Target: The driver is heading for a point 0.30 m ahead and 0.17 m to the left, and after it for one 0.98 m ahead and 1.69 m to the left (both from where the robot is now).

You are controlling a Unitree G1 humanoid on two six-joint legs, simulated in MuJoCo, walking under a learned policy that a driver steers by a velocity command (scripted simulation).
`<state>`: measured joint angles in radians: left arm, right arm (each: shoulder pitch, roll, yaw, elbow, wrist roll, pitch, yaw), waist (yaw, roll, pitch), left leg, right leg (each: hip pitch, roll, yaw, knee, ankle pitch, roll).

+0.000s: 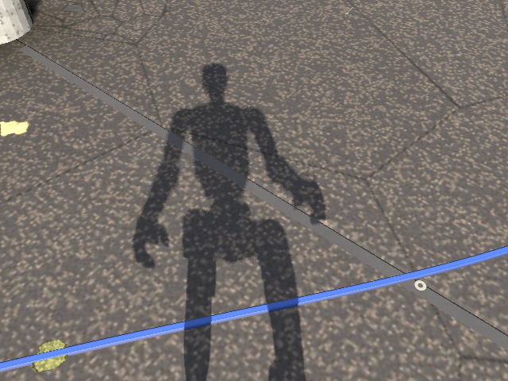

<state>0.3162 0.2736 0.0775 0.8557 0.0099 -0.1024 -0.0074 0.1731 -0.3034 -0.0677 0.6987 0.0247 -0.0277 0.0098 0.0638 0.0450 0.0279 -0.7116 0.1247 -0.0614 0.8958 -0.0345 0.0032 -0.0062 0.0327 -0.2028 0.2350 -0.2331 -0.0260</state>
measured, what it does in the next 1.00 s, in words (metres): walks ahead, turning left: left foot, then right foot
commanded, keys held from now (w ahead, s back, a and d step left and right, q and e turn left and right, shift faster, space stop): w+q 0.16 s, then q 0.84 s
